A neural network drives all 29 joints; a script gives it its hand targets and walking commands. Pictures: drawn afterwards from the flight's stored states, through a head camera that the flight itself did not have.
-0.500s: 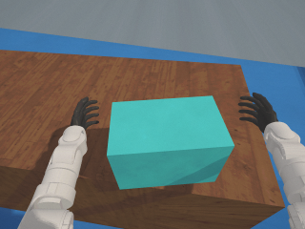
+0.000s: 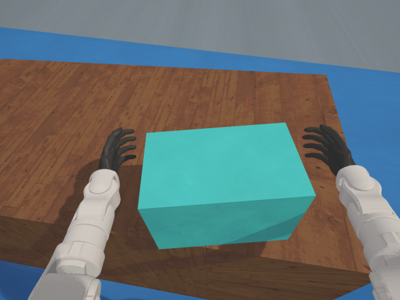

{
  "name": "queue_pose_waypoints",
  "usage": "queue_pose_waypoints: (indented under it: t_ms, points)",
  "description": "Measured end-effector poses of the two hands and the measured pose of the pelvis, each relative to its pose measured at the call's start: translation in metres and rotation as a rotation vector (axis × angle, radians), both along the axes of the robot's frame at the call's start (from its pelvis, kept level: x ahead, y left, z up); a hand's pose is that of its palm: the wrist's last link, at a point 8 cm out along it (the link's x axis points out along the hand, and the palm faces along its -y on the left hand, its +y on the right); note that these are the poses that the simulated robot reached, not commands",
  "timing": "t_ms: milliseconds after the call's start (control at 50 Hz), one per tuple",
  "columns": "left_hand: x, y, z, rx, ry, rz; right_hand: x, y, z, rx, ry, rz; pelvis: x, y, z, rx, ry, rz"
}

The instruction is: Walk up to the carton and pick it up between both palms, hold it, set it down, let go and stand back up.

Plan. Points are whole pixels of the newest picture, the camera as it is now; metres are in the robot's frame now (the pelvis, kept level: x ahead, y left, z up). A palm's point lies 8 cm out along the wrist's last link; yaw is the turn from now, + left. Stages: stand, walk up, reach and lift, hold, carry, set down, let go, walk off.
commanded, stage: reach and lift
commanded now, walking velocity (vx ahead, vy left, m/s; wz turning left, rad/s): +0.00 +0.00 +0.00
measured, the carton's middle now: (219, 188) +0.36 +0.02 +0.01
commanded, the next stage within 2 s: none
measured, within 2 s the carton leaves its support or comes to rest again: leaves its support in 1.50 s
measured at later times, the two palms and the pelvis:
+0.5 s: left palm (124, 170) +0.35 +0.22 +0.07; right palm (321, 165) +0.40 -0.18 +0.07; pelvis -0.01 +0.00 +0.00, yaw +0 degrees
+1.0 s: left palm (125, 171) +0.35 +0.21 +0.07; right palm (316, 165) +0.40 -0.17 +0.06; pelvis -0.01 +0.00 +0.00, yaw +0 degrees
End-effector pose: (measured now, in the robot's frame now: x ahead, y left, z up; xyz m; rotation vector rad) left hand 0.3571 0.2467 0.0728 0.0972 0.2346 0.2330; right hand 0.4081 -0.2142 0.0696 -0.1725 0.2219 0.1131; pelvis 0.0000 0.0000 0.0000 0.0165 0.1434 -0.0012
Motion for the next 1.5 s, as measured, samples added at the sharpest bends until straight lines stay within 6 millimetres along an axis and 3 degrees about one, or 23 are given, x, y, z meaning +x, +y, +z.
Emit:
queue_pose_waypoints:
  t_ms: [340,680,1500]
  points:
    - [-0.005,-0.028,-0.005,-0.083,-0.026,-0.025,-0.007,0.030,-0.002,0.056,-0.015,0.014,-0.005,0.000,0.000,0.000,-0.007,0.000]
    - [-0.006,-0.031,-0.005,-0.099,-0.030,0.006,-0.009,0.043,-0.006,0.096,-0.012,0.004,-0.007,0.000,0.000,0.000,-0.009,0.000]
    - [-0.006,-0.039,0.001,-0.125,-0.094,0.039,-0.009,0.041,0.001,0.124,-0.048,-0.063,-0.007,0.000,0.000,0.000,-0.009,0.000]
